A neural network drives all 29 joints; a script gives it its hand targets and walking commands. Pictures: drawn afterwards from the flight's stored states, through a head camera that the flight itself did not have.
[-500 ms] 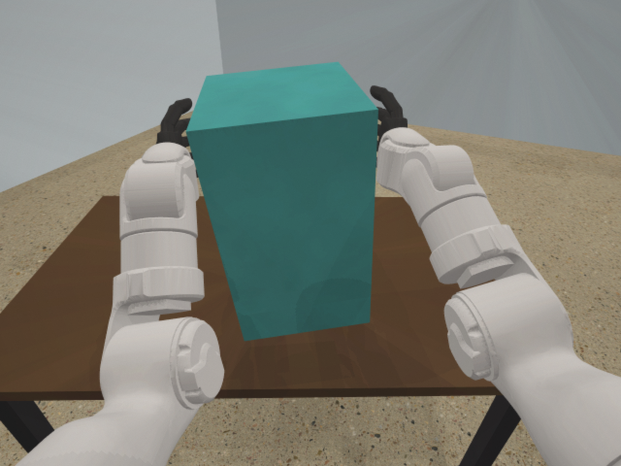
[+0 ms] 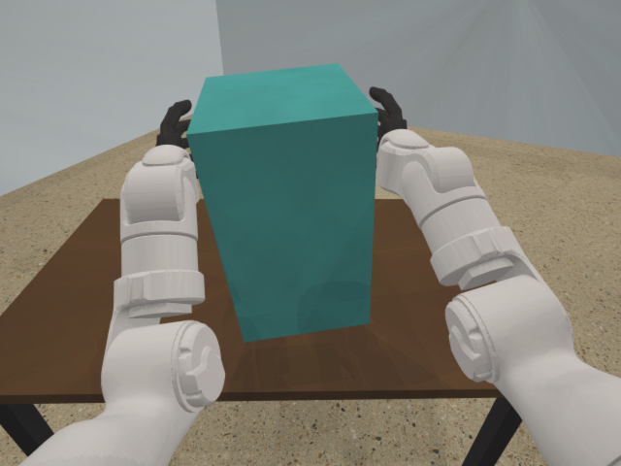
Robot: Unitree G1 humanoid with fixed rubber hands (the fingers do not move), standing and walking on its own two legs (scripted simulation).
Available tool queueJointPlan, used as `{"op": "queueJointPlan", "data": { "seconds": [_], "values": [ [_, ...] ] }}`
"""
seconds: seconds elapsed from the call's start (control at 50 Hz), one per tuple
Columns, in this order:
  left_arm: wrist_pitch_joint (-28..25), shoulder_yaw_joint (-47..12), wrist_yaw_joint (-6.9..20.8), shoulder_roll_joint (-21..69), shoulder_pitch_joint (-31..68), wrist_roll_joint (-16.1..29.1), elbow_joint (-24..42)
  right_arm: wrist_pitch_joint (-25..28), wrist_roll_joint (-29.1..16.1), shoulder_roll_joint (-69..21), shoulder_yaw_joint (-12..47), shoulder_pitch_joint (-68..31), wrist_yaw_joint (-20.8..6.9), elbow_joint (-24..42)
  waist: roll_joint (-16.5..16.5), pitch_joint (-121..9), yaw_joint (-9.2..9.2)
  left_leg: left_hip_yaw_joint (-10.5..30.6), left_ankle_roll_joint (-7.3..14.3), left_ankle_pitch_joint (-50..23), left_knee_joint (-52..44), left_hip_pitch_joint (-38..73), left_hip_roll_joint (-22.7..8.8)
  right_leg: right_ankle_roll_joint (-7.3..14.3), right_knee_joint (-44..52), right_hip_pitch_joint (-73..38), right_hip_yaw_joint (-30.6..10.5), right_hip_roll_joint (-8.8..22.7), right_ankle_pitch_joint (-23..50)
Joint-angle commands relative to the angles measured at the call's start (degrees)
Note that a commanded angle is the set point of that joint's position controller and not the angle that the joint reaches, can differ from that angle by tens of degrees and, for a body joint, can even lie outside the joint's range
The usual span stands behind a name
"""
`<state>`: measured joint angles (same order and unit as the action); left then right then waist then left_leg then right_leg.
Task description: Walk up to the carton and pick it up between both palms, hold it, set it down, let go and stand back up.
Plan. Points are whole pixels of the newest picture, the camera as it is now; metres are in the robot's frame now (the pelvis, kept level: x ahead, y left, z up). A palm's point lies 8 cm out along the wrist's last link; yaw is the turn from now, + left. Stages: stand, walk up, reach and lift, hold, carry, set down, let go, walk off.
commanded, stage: hold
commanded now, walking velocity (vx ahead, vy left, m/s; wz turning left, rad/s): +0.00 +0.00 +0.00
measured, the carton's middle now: (290, 204) +0.36 +0.00 +0.24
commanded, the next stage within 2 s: set down in 0.16 s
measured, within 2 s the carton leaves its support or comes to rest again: neither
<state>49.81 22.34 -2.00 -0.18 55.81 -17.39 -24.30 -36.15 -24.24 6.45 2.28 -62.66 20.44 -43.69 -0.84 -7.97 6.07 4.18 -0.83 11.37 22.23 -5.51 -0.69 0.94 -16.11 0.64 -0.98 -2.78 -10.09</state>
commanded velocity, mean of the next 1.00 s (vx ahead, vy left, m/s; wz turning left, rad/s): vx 0.00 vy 0.00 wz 0.00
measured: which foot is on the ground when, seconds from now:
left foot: down 0.00-1.00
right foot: down 0.00-1.00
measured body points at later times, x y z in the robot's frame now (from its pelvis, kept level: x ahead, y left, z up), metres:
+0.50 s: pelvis +0.00 +0.00 +0.00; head -0.09 +0.04 +0.44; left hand +0.40 +0.15 +0.31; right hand +0.39 -0.11 +0.32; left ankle +0.01 +0.13 -0.75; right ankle -0.01 -0.11 -0.75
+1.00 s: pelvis -0.01 +0.01 +0.00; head -0.06 +0.06 +0.45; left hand +0.40 +0.14 +0.25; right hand +0.39 -0.12 +0.24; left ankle +0.01 +0.13 -0.75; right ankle -0.01 -0.11 -0.75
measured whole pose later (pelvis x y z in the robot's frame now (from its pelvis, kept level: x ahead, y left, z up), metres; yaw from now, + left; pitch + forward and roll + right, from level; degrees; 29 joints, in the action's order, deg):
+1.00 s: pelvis -0.01 +0.01 +0.00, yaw +0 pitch -10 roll -1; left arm 34.6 21.4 -0.8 2.5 53.4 -24.6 -26.1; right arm -10.9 -6.7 -1.8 -9.0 -51.6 12.2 -45.3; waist -5.2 1.7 5.8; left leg 3.3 0.5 9.7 19.6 -0.3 0.7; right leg -0.3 -14.4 -4.3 -0.5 -0.9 -9.1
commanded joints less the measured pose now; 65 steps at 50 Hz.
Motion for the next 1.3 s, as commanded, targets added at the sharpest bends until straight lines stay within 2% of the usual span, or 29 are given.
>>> {"op": "queueJointPlan", "data": {
  "seconds": [0.0,0.06,0.08,0.1,0.14,0.16,0.22,0.24,0.32,0.36,0.42,0.46,0.5,0.54,0.58,0.62,0.66,0.72,0.78,0.86,0.94,0.98,1.08,1.18,1.28],
  "values": [
    [-3.3,-20.0,8.6,32.4,42.6,8.7,2.9,0.5,-8.1,-37.6,11.0,-45.0,-6.7,14.9,2.2,-13.4,0.46,-2.3,-1.5,-10.4,-2.6,3.8,2.9,-4.8,1.2,-2.7,0.5,-1.1,14.5],
    [-3.7,-21.2,8.6,33.0,44.1,9.5,3.6,0.9,-8.3,-38.6,11.2,-47.1,-6.6,17.4,2.2,-15.6,0.42,-2.2,-1.5,-10.3,-2.4,3.7,3.1,-5.0,1.0,-2.8,0.6,-1.2,14.2],
    [-3.7,-21.4,8.5,33.4,43.9,9.5,3.2,1.1,-8.3,-38.6,10.9,-47.4,-6.6,17.6,2.9,-15.8,0.92,-2.2,-1.5,-10.4,-2.2,4.1,3.1,-5.0,0.8,-2.4,0.7,-1.1,14.4],
    [-3.6,-20.2,8.5,32.9,42.9,9.0,1.2,1.1,-8.0,-38.2,11.0,-48.0,-6.6,17.3,2.1,-14.8,0.24,-2.0,-1.2,-9.5,-2.2,4.0,3.0,-5.1,1.2,-2.1,0.6,-1.0,13.5],
    [-3.8,-21.5,8.5,34.1,44.2,9.7,2.3,1.1,-8.0,-38.5,10.9,-48.0,-6.7,17.1,2.9,-14.7,0.45,-2.0,-1.5,-9.6,-2.5,3.4,2.9,-4.8,1.2,-2.2,0.7,-1.2,12.8],
    [-4.3,-21.6,8.5,33.3,46.3,11.2,3.8,2.1,-7.8,-39.1,12.3,-51.1,-6.8,20.1,1.8,-16.6,-0.07,-2.1,-0.9,-10.5,-2.1,3.4,3.2,-5.1,1.5,-0.9,0.6,-1.2,12.3],
    [-5.0,-21.7,8.0,33.1,46.9,11.9,3.5,3.0,-7.6,-39.1,12.0,-51.0,-7.1,18.7,1.5,-17.7,0.23,-1.8,-0.9,-12.9,-1.0,6.5,3.2,-5.2,1.5,0.4,0.9,-1.5,13.9],
    [-5.6,-21.1,8.1,32.9,46.5,11.4,2.3,3.7,-6.7,-38.4,11.0,-50.4,-7.2,16.9,2.2,-16.5,0.43,-1.7,-0.8,-12.3,-1.3,6.7,3.0,-5.2,1.9,0.8,0.9,-1.2,12.7],
    [-8.9,-16.9,9.6,30.7,45.6,8.0,-2.6,7.9,-1.7,-37.1,6.5,-49.0,-8.1,12.5,1.5,-14.0,0.3,-2.6,-0.3,-8.7,-3.0,6.2,2.9,-5.1,3.0,0.4,1.5,-0.5,9.5],
    [-11.5,-14.1,10.7,29.3,44.3,5.6,-4.1,11.3,2.0,-36.5,3.6,-46.7,-8.8,9.1,1.1,-12.4,0.21,-3.4,-0.2,-7.4,-3.8,6.8,3.1,-5.2,3.4,-0.6,2.0,-0.1,8.3],
    [-13.6,-11.3,12.4,26.9,40.1,1.3,-8.2,15.4,8.1,-33.7,-0.4,-41.7,-10.0,3.2,1.3,-8.0,1.3,-4.2,-0.1,-6.8,-5.7,8.0,2.9,-4.8,4.3,-2.2,3.0,0.1,7.4],
    [-14.5,-10.0,13.5,26.3,37.0,-0.7,-9.0,18.0,11.2,-32.2,-1.6,-38.7,-10.5,1.7,1.4,-6.0,1.35,-5.0,-0.2,-8.2,-6.4,8.8,2.9,-4.6,4.4,-4.3,3.9,0.1,8.1],
    [-15.2,-11.2,13.9,27.5,35.4,-1.0,-6.9,20.7,12.5,-31.9,-1.6,-37.6,-10.9,3.3,2.3,-6.5,1.67,-5.3,-0.8,-11.9,-6.0,9.8,2.9,-4.2,4.0,-6.6,4.8,-0.3,10.0],
    [-15.8,-13.9,13.6,29.7,35.2,0.0,-4.1,23.4,12.5,-33.1,0.2,-39.1,-11.2,7.1,2.2,-8.6,1.68,-5.2,-1.2,-17.1,-4.7,12.2,3.0,-4.0,3.6,-7.2,5.6,-0.8,13.0],
    [-16.2,-17.6,12.7,31.9,35.3,1.2,-0.3,25.8,11.9,-33.6,2.6,-39.4,-11.5,10.3,3.5,-11.3,2.26,-5.2,-2.0,-22.7,-2.9,14.9,3.0,-3.8,3.2,-7.3,6.3,-1.1,16.0],
    [-16.2,-20.5,12.0,33.8,33.9,1.6,1.5,27.5,11.4,-33.5,5.0,-39.7,-11.6,13.1,4.2,-12.4,2.18,-5.0,-2.2,-25.3,-1.7,16.9,2.8,-3.7,2.9,-7.1,6.4,-1.1,16.9],
    [-16.1,-23.0,11.5,35.2,33.9,2.4,3.0,28.8,11.3,-33.4,6.3,-40.7,-11.9,15.4,4.5,-13.2,2.21,-4.9,-2.5,-25.7,-0.9,17.7,2.5,-3.5,2.9,-6.4,6.9,-1.3,15.2],
    [-16.1,-26.1,10.7,37.3,33.8,3.7,3.5,30.1,11.9,-33.7,6.8,-42.6,-12.2,19.4,5.1,-14.7,2.33,-4.6,-2.4,-22.4,-0.8,17.2,2.4,-3.1,3.1,-4.7,6.9,-0.9,12.8],
    [-16.2,-26.1,10.1,37.3,32.3,3.4,1.8,30.4,12.7,-34.2,7.1,-42.6,-12.5,19.9,4.0,-14.6,1.57,-4.7,-1.6,-18.2,-1.6,15.8,2.3,-3.3,2.9,-4.3,6.7,-0.6,11.3],
    [-16.1,-23.5,10.1,36.0,31.2,1.8,-1.8,29.9,15.3,-33.5,3.7,-40.2,-13.5,15.1,3.2,-11.5,1.2,-5.2,-0.6,-11.0,-3.9,13.7,2.0,-3.2,3.6,-2.5,6.5,0.2,6.3],
    [-15.9,-19.7,10.7,34.8,28.1,0.0,-3.1,29.6,16.2,-33.7,3.1,-37.3,-14.1,12.2,1.6,-8.9,-0.69,-6.3,-0.2,-12.3,-4.9,12.6,2.2,-3.9,3.3,-5.2,6.7,0.1,8.8],
    [-15.9,-18.8,11.2,34.2,27.6,-0.3,-3.2,29.8,16.9,-34.1,2.9,-36.5,-14.2,11.9,0.4,-9.6,-0.44,-6.5,0.2,-12.7,-5.1,12.4,2.4,-4.3,3.4,-6.3,6.8,0.1,10.6],
    [-16.9,-19.2,11.6,34.0,26.3,-0.6,-1.9,30.8,17.0,-34.3,4.1,-34.6,-14.2,13.0,0.2,-10.0,-0.17,-6.9,-0.3,-16.4,-4.1,13.5,2.6,-4.6,2.9,-7.7,6.9,-0.1,14.7],
    [-17.4,-20.6,12.3,35.1,25.7,-0.5,-1.0,31.8,18.3,-33.8,2.8,-33.1,-14.3,13.4,1.9,-8.8,0.65,-6.7,-0.8,-15.0,-4.3,14.1,2.4,-3.9,3.1,-6.1,7.3,0.1,11.9],
    [-19.4,-23.2,11.4,36.8,26.5,0.8,-0.1,33.5,18.8,-34.9,3.4,-32.6,-14.9,14.0,2.7,-11.0,0.34,-6.5,-1.6,-16.5,-3.5,15.2,2.1,-3.5,3.0,-5.2,7.8,-0.1,11.4]
  ]
}}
